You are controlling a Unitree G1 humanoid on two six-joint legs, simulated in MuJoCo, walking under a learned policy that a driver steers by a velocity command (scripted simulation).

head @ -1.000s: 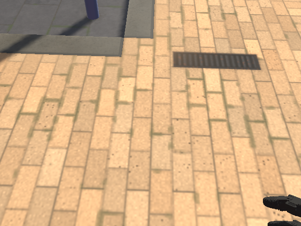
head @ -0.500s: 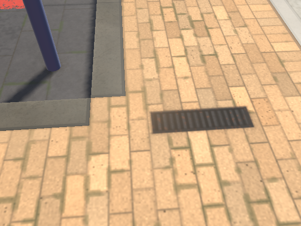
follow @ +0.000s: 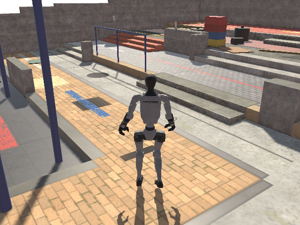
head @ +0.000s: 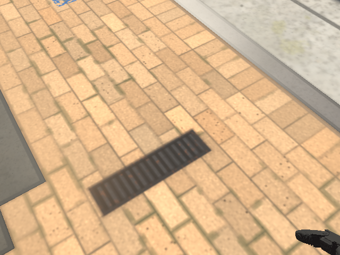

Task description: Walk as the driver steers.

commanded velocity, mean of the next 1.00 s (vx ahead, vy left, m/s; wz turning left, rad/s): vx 0.48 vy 0.00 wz -0.61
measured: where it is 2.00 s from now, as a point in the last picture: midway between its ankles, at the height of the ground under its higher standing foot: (308, 192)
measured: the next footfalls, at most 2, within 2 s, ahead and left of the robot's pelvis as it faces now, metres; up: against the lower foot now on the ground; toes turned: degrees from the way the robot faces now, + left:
right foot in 0.30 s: +0.04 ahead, -0.14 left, +0.00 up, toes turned -20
left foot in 0.74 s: +0.26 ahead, +0.01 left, +0.00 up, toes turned -27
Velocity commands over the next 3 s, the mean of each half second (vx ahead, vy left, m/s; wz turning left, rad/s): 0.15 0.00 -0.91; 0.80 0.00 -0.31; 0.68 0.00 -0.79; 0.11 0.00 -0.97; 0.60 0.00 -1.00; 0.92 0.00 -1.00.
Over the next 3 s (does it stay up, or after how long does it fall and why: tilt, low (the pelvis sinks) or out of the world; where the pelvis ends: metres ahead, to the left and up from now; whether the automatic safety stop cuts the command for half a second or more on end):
stays up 0.39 -0.93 0.00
